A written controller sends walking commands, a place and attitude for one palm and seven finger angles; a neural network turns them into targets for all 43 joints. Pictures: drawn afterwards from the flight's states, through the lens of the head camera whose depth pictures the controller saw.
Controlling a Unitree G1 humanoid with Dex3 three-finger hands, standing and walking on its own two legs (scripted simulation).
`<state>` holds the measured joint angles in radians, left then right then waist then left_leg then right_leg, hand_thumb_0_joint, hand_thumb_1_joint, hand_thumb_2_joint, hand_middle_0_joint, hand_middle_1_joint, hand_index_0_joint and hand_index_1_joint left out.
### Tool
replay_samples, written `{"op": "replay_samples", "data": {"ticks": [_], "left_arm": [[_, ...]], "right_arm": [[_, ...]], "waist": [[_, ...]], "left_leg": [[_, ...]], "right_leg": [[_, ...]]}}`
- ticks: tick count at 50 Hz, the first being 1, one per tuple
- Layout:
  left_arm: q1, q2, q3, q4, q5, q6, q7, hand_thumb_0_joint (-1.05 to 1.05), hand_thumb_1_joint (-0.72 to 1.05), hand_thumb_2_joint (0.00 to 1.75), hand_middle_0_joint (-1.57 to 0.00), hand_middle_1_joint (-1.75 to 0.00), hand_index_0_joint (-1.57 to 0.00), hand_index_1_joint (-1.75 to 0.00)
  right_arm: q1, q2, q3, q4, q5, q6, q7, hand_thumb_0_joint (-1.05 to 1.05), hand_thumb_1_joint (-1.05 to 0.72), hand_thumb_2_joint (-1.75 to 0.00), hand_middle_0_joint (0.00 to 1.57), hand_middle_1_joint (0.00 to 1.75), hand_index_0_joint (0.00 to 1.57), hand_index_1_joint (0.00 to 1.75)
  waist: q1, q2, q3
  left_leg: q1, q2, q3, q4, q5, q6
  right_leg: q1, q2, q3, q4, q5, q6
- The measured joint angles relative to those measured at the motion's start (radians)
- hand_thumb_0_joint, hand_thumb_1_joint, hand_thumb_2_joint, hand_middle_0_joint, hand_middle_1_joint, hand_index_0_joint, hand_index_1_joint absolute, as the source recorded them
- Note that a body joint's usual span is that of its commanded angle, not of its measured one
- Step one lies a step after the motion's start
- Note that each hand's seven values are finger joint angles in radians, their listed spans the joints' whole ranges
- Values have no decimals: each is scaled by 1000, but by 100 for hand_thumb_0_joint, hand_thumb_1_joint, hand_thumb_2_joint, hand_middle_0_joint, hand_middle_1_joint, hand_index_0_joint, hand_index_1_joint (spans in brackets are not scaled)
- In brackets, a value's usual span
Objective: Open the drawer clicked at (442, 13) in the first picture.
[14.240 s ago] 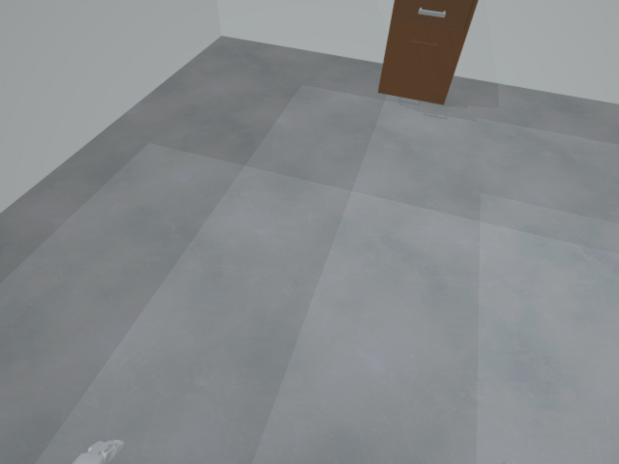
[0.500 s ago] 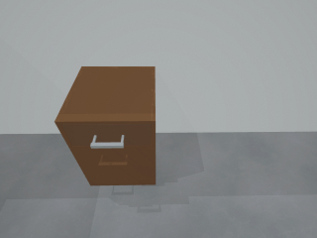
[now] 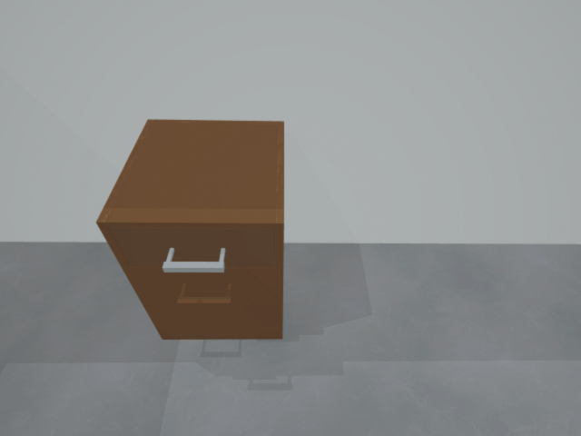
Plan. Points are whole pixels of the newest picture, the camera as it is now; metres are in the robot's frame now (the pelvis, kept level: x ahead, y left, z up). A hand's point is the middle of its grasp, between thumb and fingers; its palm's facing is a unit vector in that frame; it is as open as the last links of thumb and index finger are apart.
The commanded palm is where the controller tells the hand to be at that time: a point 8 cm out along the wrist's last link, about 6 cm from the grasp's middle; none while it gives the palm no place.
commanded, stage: look again from close up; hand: left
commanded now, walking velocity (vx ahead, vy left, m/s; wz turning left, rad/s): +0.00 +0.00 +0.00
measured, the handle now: (195, 259) +0.55 +0.27 -0.24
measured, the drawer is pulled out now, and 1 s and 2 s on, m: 0.00 0.00 0.00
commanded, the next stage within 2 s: raise the hand with hooked fingers in 0.20 s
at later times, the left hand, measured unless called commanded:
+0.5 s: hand (144, 434) +0.14 +0.21 -0.07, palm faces -0.04 -0.75 -0.66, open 7.5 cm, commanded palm +0.12 +0.21 -0.04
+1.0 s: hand (141, 351) +0.24 +0.23 -0.02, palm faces +0.12 -0.08 -0.99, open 10.2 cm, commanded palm +0.20 +0.22 +0.02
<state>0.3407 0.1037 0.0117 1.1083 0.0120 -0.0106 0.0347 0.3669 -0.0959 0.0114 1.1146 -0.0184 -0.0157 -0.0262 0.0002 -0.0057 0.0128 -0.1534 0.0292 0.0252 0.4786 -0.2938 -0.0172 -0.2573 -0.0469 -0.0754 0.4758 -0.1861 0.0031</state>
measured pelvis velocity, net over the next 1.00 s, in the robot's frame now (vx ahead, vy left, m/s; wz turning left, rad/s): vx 0.02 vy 0.00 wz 0.00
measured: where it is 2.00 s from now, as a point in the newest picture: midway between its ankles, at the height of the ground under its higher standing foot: outside the picture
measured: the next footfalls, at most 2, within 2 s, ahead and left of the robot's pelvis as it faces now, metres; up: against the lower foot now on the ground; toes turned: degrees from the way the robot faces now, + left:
none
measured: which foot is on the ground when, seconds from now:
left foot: down 0.00-1.00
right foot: down 0.00-1.00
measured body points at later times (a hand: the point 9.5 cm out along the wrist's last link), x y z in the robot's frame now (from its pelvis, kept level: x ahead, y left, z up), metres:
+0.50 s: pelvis +0.00 +0.00 -0.01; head -0.01 -0.03 +0.44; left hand +0.14 +0.24 -0.03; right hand +0.08 -0.25 -0.14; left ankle -0.02 +0.13 -0.74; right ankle +0.04 -0.12 -0.74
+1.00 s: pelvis +0.02 +0.00 -0.04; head +0.05 -0.02 +0.41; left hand +0.22 +0.23 +0.03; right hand +0.29 -0.18 -0.10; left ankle -0.02 +0.13 -0.74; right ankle +0.05 -0.12 -0.74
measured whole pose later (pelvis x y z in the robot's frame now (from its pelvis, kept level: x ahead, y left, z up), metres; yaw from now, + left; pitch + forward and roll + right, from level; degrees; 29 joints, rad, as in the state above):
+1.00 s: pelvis +0.02 +0.00 -0.04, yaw +0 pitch +8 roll +1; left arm 0.33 0.32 -0.09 -0.02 1.09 0.03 0.45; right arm 0.03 -0.19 0.00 0.53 -0.09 0.03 0.07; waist 0.11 0.03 -0.12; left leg -0.50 0.03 0.02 0.86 -0.50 -0.02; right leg -0.62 -0.03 -0.02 0.87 -0.40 0.00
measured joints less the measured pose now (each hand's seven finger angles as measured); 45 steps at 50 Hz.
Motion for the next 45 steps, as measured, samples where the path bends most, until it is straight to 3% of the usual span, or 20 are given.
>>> {"op": "replay_samples", "data": {"ticks": [16,18,21,22,24,27,29,31,34,39,42,45], "left_arm": [[-1,-4,-5,4,2,-5,7,1,90,90,-20,-30,-20,-30],[104,37,-79,-323,59,126,43,4,93,90,-20,-30,-20,-30],[198,110,-91,-677,81,141,149,8,95,89,-21,-31,-21,-31],[203,128,-95,-769,106,150,173,8,94,89,-21,-32,-21,-32],[182,157,-110,-912,204,144,218,8,91,88,-20,-34,-20,-33],[90,167,-150,-1031,433,114,280,6,85,86,-20,-37,-20,-37],[38,140,-166,-1059,595,83,315,5,80,84,-20,-39,-20,-39],[34,105,-172,-1073,737,48,337,3,75,82,-20,-42,-20,-42],[83,78,-182,-1076,896,2,359,2,67,80,-21,-46,-21,-46],[181,109,-181,-1068,1055,3,406,1,54,75,-23,-53,-23,-53],[201,166,-152,-1080,1100,16,438,1,46,72,-25,-58,-25,-58],[150,216,-118,-1100,1116,19,453,1,38,69,-26,-63,-26,-62]], "right_arm": [[-14,-5,0,-3,2,1,1,0,-91,-90,20,30,20,30],[6,-22,23,-81,25,-44,-25,1,-91,-90,20,30,20,30],[33,-75,-2,-150,68,-181,-67,4,-93,-90,21,30,20,30],[30,-95,-9,-177,79,-213,-74,4,-93,-90,20,30,20,30],[1,-135,-17,-235,76,-264,-78,4,-93,-90,20,30,20,30],[-73,-183,-32,-354,27,-282,-59,3,-92,-90,20,30,20,30],[-133,-200,-46,-437,-9,-244,-31,3,-92,-90,20,30,20,30],[-190,-203,-55,-510,-28,-172,0,2,-92,-90,20,30,20,30],[-254,-186,-62,-591,-34,-56,39,2,-91,-90,20,30,20,30],[-305,-164,-68,-664,-45,53,80,1,-91,-90,20,30,20,30],[-322,-147,-62,-658,-56,62,85,1,-90,-90,20,30,20,30],[-336,-129,-48,-631,-70,55,90,1,-90,-90,20,30,20,30]], "waist": [[6,6,6],[28,2,29],[24,28,-2],[19,39,-16],[4,59,-44],[-28,76,-74],[-36,78,-85],[-25,66,-98],[10,21,-106],[87,-41,-90],[119,-44,-108],[130,-24,-129]], "left_leg": [[4,6,0,3,-8,-3],[14,6,27,16,-20,-1],[-7,-6,32,44,-37,2],[-19,-11,30,54,-41,4],[-57,-18,28,86,-52,9],[-133,-30,22,148,-72,14],[-167,-30,29,174,-82,13],[-183,-24,52,179,-90,10],[-195,-14,80,178,-99,8],[-239,2,69,220,-125,-3],[-286,6,46,271,-152,-6],[-327,3,19,332,-184,-6]], "right_leg": [[5,6,-1,0,-7,-1],[-9,8,27,35,-17,-4],[-41,-6,34,88,-48,-3],[-54,-12,34,103,-57,0],[-93,-18,38,138,-75,2],[-167,-14,60,202,-99,-4],[-205,-4,84,228,-107,-8],[-236,8,110,240,-104,-4],[-268,23,137,255,-108,-1],[-305,36,124,287,-131,-15],[-338,34,103,324,-158,-16],[-363,27,79,369,-189,-15]]}}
